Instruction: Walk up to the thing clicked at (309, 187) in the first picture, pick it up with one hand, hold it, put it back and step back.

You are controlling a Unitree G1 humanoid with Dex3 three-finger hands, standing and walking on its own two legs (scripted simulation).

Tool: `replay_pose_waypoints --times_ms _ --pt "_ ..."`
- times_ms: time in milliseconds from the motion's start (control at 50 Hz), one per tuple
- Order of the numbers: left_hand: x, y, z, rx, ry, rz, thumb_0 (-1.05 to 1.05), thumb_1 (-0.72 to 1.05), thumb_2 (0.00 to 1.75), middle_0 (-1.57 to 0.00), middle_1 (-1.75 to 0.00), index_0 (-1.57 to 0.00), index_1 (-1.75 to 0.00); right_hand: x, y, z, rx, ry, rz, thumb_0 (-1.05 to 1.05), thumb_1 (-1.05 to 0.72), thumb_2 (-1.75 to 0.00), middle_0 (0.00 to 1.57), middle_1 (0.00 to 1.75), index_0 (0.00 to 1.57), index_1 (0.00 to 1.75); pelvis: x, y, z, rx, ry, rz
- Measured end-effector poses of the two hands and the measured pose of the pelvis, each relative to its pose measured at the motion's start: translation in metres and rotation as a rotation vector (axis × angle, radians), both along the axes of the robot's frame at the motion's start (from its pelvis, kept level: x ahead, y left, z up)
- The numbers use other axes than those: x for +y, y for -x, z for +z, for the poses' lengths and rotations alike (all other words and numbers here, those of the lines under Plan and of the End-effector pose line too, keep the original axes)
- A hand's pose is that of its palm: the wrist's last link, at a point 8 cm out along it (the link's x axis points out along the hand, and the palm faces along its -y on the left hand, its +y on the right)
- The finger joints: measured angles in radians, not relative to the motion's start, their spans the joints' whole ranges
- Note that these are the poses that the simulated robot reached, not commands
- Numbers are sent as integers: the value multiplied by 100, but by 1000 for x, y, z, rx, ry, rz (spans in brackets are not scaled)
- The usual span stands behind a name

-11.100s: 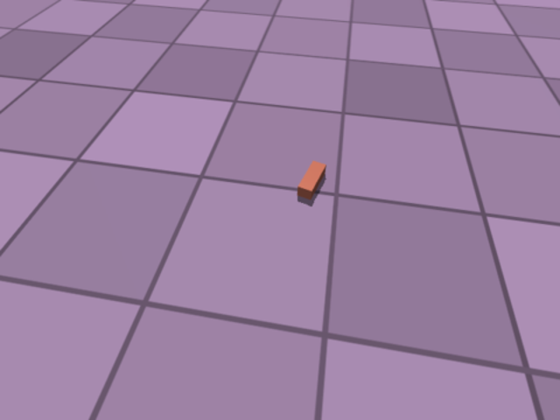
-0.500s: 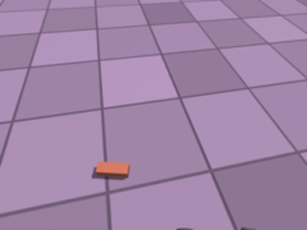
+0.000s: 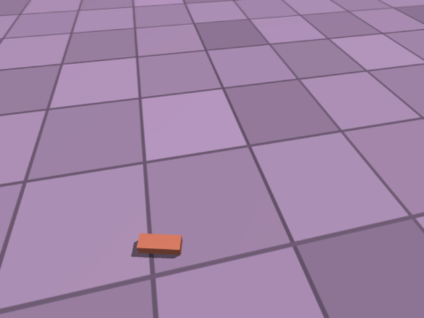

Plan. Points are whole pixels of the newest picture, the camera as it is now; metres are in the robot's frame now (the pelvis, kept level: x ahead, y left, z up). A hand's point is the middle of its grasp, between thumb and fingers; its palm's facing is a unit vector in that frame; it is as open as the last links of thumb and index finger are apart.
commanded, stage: walk up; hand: left
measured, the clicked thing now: (160, 244) +0.56 +0.24 -0.75
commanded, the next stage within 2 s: stand in 0.68 s
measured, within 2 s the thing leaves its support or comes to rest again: neither
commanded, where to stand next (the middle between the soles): +0.16 +0.02 m, yaw -3 degrees
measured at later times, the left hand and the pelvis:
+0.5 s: hand out of the picture +0.12 +0.25 -0.15, palm faces -0.01 -0.95 -0.32, open 7.4 cm; pelvis +0.02 +0.01 +0.00, yaw -1 degrees
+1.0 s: hand out of the picture +0.10 +0.25 -0.15, palm faces -0.02 -0.94 -0.34, open 7.4 cm; pelvis +0.02 +0.00 +0.01, yaw +0 degrees
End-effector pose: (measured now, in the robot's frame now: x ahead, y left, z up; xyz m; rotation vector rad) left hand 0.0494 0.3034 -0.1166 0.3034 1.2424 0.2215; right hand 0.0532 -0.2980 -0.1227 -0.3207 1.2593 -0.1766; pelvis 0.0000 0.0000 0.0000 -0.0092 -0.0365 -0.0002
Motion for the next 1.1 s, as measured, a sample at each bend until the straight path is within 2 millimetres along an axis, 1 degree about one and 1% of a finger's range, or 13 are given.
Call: replay_pose_waypoints --times_ms 60,120,300,440,540,740,1100 --pt "0 -8 0 5 4 -2 1 90 89 -20 -30 -20 -30 4 2 -1 22 -5 -9 1 -90 -89 20 30 21 30 2 -4 1 2 -1 0" --pt "-1 -18 -1 -3 9 -6 1 90 89 -20 -30 -20 -30 8 -2 -1 24 -9 -15 1 -90 -89 20 30 21 30 3 -8 2 3 -2 -1" --pt "-6 -52 1 -48 23 -27 1 90 89 -20 -30 -20 -30 14 -34 4 -39 -9 -20 1 -90 -89 21 30 21 30 6 -18 4 3 -5 -5" --pt "-6 -65 2 -63 24 -35 1 90 89 -21 -30 -20 -30 13 -54 9 -82 -2 -17 1 -90 -89 20 30 21 30 7 -22 4 4 -7 -8" --pt "-5 -64 2 -49 21 -33 1 90 89 -21 -30 -20 -30 12 -58 10 -81 1 -17 1 -90 -89 20 30 21 30 7 -24 5 6 -8 -10" --pt "-2 -55 1 -8 9 -28 1 90 89 -20 -30 -20 -30 11 -52 7 -47 -2 -25 1 -90 -89 20 30 21 30 7 -28 5 6 -9 -11" --pt "-8 -43 4 -14 7 -26 1 90 89 -21 -30 -20 -30 5 -44 7 -51 -2 -5 1 -90 -89 20 30 21 30 0 -21 6 -5 -9 -4"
